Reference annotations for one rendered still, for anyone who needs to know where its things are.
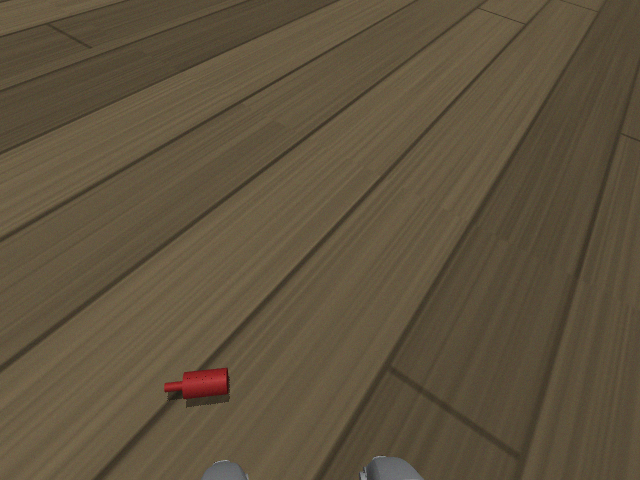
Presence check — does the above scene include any bottle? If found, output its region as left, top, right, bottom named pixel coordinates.
left=164, top=368, right=229, bottom=399

